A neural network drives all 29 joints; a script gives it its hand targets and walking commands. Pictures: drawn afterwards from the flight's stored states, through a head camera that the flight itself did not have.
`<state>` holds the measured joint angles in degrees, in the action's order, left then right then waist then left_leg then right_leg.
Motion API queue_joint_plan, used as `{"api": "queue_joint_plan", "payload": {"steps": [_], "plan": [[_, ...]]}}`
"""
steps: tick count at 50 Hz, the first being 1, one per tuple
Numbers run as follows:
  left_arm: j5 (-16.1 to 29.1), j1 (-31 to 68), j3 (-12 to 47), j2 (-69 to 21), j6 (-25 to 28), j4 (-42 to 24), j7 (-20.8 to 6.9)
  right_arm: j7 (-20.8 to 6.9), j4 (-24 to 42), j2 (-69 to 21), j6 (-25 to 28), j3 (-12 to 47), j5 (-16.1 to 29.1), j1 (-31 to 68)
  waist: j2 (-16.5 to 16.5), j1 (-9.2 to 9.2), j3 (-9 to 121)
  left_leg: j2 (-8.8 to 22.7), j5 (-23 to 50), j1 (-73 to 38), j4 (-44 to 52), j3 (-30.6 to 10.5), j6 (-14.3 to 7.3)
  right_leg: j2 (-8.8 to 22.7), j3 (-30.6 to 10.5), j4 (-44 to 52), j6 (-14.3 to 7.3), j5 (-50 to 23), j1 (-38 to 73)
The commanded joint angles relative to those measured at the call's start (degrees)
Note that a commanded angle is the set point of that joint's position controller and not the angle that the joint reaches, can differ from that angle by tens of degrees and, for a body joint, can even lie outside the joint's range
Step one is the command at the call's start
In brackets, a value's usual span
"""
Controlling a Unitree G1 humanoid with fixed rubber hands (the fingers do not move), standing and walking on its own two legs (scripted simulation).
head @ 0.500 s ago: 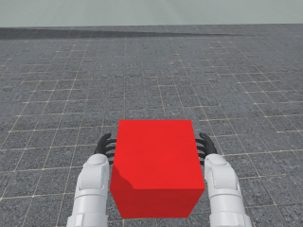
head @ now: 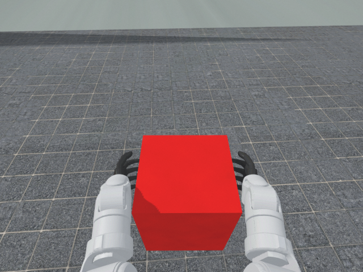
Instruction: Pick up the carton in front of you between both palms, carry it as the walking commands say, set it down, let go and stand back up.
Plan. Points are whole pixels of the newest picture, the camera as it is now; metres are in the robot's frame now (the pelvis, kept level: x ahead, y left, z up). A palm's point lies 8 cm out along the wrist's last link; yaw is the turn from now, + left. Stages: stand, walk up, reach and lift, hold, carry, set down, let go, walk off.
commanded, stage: set down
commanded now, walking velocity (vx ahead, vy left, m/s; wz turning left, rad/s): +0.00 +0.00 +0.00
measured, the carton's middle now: (184, 195) +0.32 +0.00 -0.03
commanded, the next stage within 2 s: none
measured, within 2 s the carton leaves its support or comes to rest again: neither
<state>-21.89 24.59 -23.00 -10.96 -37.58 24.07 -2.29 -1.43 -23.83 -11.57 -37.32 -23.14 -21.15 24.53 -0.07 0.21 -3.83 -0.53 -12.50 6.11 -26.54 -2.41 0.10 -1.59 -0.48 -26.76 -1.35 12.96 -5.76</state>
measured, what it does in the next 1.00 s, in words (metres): lowers itself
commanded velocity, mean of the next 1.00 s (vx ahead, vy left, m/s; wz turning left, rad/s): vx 0.00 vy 0.00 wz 0.00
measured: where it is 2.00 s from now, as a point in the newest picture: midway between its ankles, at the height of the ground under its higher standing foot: outside the picture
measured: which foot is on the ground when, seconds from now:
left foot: down 0.00-1.00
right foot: down 0.00-1.00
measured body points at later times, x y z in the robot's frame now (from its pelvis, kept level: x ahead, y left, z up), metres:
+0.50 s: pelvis -0.03 +0.02 -0.08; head +0.19 +0.01 +0.31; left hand +0.38 +0.15 -0.17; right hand +0.37 -0.15 -0.17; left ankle +0.03 +0.13 -0.74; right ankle +0.03 -0.11 -0.74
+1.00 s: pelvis -0.05 +0.01 -0.22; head +0.21 +0.01 +0.15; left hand +0.43 +0.15 -0.31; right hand +0.41 -0.15 -0.31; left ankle +0.03 +0.13 -0.74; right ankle +0.03 -0.11 -0.74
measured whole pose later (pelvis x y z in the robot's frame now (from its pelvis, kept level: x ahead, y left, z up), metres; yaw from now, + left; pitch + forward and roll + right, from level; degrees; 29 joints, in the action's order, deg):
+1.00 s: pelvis -0.05 +0.01 -0.22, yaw -1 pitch +45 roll +0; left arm -12.9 51.9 -25.1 -1.9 -14.7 37.9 2.3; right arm 2.9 -35.7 -3.8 -14.4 -27.6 -12.8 50.6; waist 0.0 -0.6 10.6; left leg -5.7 -27.4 105.6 -88.6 -3.7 1.5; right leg -5.6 -4.1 -88.5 2.3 27.7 -105.3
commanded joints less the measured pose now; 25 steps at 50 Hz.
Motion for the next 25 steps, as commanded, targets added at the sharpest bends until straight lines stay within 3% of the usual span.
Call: {"api": "queue_joint_plan", "payload": {"steps": [1, 6, 9, 16, 21, 23, 25], "plan": [[8.9, 35.5, 21.1, -46.2, 4.4, 6.7, -12.2, -11.4, -7.2, -47.8, 3.7, 20.9, 8.8, 34.1, -1.0, -0.34, 6.8, -4.1, -5.4, 4.0, 1.8, -0.8, -2.3, -1.2, -5.0, 5.2, 0.2, 6.9, -3.6], [2.2, 31.9, 11.5, -38.0, 10.4, 11.2, -9.4, -8.9, -10.6, -38.3, 9.8, 10.8, 1.5, 30.9, 0.3, -1.11, 7.6, -4.9, -0.5, 11.4, -2.4, -0.7, -1.8, -2.7, -3.5, -0.9, 0.3, -1.1, -9.3], [1.3, 28.7, 10.8, -34.9, 16.2, 11.6, -8.3, -8.4, -10.5, -35.3, 15.7, 10.8, 0.8, 28.7, 0.1, -0.67, 12.5, -5.4, 5.4, 16.2, -6.0, -0.9, -1.3, -3.5, -3.0, -5.5, 1.0, -8.2, -13.3], [8.4, 33.7, 25.3, -42.2, 30.0, 9.7, -7.2, -9.0, -9.9, -42.0, 29.5, 25.2, 8.2, 33.7, 0.6, -0.94, 37.8, -6.9, 19.7, 22.7, -19.1, -1.5, 0.1, -5.4, -2.5, -19.1, 1.9, -19.6, -25.1], [13.8, 38.1, 36.5, -46.0, 32.4, 3.9, -5.8, -8.5, -4.6, -44.0, 32.3, 34.8, 12.9, 37.5, 1.1, -1.51, 63.1, -6.7, 29.9, 24.6, -29.3, -1.7, 1.7, -6.2, -1.8, -28.9, 2.7, -24.5, -33.1], [14.7, 38.5, 37.7, -46.4, 31.4, 3.5, -5.5, -8.5, -4.1, -44.1, 31.3, 35.6, 13.6, 38.0, 1.3, -1.82, 66.0, -6.9, 27.4, 27.9, -31.5, -1.4, 2.1, -6.6, -1.4, -31.1, 2.9, -21.6, -37.3], [14.6, 39.3, 37.3, -46.8, 29.8, 4.5, -5.8, -8.9, -5.3, -44.8, 29.6, 35.0, 13.5, 38.6, 1.1, -1.88, 64.4, -7.2, 20.1, 33.9, -32.6, -0.8, 2.2, -6.9, -1.0, -32.7, 3.0, -16.6, -41.4]]}}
